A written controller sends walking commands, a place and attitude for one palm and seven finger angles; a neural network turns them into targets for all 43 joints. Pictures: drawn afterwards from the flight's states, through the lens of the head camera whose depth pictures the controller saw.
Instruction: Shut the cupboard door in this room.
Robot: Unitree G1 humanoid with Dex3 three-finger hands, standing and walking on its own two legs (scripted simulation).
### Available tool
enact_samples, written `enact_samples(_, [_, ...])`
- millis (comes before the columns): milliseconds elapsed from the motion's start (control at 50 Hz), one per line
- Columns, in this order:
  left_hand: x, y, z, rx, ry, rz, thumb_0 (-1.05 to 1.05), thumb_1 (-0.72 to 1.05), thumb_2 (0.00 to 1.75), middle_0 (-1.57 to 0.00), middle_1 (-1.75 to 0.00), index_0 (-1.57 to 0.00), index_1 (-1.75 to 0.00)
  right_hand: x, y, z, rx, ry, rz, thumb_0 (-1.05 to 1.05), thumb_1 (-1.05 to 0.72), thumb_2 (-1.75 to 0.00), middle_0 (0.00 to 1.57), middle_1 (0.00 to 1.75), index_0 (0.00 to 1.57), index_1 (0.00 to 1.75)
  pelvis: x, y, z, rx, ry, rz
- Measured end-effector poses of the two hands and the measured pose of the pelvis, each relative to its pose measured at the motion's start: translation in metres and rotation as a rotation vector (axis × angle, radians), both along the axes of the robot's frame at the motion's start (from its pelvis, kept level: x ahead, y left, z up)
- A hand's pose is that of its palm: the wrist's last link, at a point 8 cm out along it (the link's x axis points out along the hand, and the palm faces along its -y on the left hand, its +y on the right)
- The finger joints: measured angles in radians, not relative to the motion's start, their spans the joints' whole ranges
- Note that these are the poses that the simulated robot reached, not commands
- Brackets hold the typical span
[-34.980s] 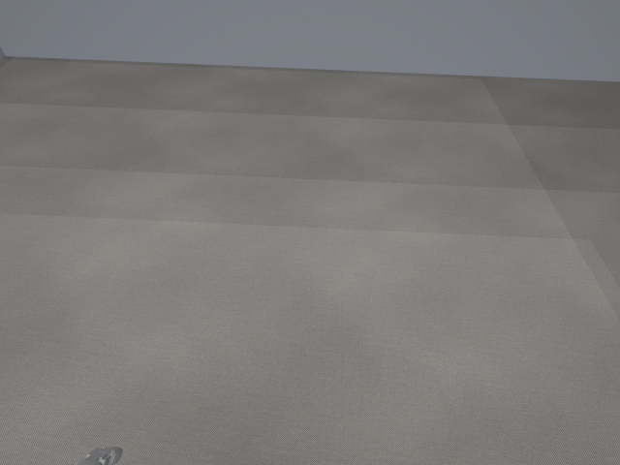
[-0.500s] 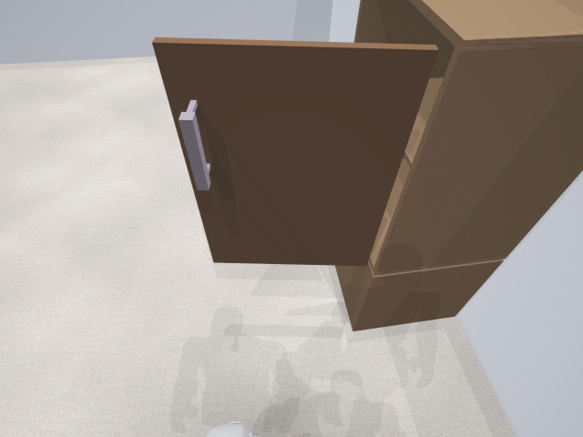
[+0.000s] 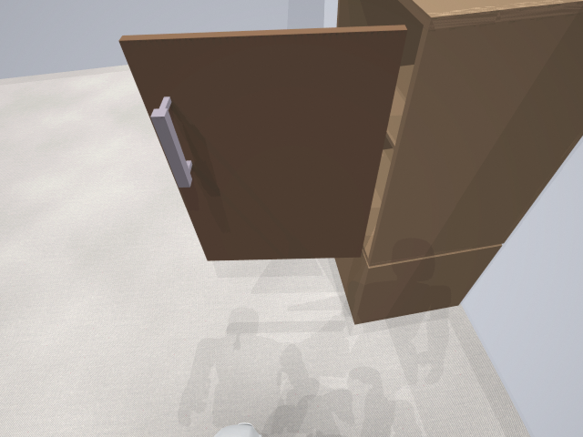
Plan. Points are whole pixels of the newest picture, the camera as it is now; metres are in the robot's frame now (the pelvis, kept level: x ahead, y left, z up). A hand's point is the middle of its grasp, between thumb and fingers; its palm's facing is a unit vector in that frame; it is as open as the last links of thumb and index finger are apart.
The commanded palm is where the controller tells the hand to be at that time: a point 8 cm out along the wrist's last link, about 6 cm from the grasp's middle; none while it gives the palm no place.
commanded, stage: come to a stop and stand still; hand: left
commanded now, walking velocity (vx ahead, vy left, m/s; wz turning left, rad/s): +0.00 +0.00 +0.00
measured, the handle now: (176, 143) +0.56 +0.25 +0.08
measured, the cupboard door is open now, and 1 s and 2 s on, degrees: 80 80 80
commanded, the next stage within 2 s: look again from close up in 0.40 s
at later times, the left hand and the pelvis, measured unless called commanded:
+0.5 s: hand out of the picture -0.02 +0.16 -0.16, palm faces +0.05 -0.98 -0.18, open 7.3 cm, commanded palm none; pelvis -0.01 -0.01 +0.02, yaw +1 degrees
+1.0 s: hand out of the picture -0.01 +0.18 -0.17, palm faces +0.03 -0.98 -0.18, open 7.4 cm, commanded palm none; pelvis -0.03 +0.01 +0.01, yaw +1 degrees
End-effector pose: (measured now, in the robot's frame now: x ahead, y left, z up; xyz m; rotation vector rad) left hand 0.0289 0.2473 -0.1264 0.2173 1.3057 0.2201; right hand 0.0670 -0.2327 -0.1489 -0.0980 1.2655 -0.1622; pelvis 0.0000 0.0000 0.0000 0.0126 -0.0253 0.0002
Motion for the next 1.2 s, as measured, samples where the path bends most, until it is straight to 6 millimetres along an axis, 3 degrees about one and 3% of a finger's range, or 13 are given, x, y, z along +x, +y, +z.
enact_samples(140, [0.003,-0.025,-0.002,-0.059,-0.019,-0.020,0.00,0.90,0.90,-0.20,-0.30,-0.20,-0.30,-0.051,-0.017,0.011,-0.035,0.093,-0.026,0.00,-0.91,-0.90,0.20,0.30,0.19,0.30,-0.006,-0.008,0.008,-0.004,0.014,0.002])
enact_samples(200, [0.003,-0.026,-0.011,-0.081,-0.024,-0.010,0.00,0.92,0.90,-0.21,-0.30,-0.20,-0.30,-0.071,-0.014,0.011,-0.053,0.130,-0.021,0.00,-0.91,-0.90,0.20,0.30,0.19,0.29,-0.009,-0.007,0.004,-0.027,0.023,0.013])
enact_samples(300, [-0.008,-0.028,-0.009,-0.097,-0.004,0.011,0.00,0.93,0.90,-0.21,-0.30,-0.20,-0.30,-0.092,0.002,0.020,-0.031,0.187,-0.001,0.00,-0.91,-0.90,0.20,0.30,0.19,0.29,-0.012,-0.010,0.012,-0.015,0.018,0.014])
enact_samples(420, [-0.035,-0.032,-0.006,-0.100,0.060,0.026,0.00,0.92,0.90,-0.20,-0.30,-0.20,-0.30,-0.093,0.016,0.018,0.007,0.190,0.007,0.00,-0.91,-0.90,0.20,0.30,0.19,0.30,-0.012,-0.010,0.016,-0.012,0.016,0.014])
enact_samples(620, [-0.071,-0.040,-0.006,-0.096,0.142,0.010,0.00,0.91,0.90,-0.20,-0.30,-0.20,-0.30,-0.080,0.011,0.011,0.003,0.109,0.012,0.01,-0.93,-0.90,0.20,0.30,0.20,0.30,-0.014,-0.003,0.011,-0.017,0.012,0.003])
enact_samples(880, [-0.053,-0.027,-0.010,-0.106,0.036,-0.001,0.00,0.91,0.90,-0.20,-0.30,-0.20,-0.30,-0.070,0.011,0.019,-0.030,0.040,0.046,0.01,-0.93,-0.90,0.20,0.30,0.19,0.30,-0.021,0.004,0.011,-0.012,-0.011,0.008])
enact_samples(1040, [-0.050,-0.018,-0.010,-0.104,0.014,-0.009,0.01,0.91,0.90,-0.20,-0.30,-0.20,-0.30,-0.082,0.017,0.022,-0.031,0.058,0.046,0.00,-0.92,-0.90,0.20,0.30,0.19,0.30,-0.026,0.007,0.012,-0.013,-0.013,0.009])
enact_samples(1200, [-0.063,-0.017,-0.013,-0.116,0.045,0.006,0.00,0.91,0.90,-0.20,-0.30,-0.20,-0.30,-0.099,0.026,0.019,-0.016,0.113,0.042,0.00,-0.91,-0.90,0.20,0.30,0.19,0.30,-0.025,0.011,0.011,-0.015,-0.009,0.012])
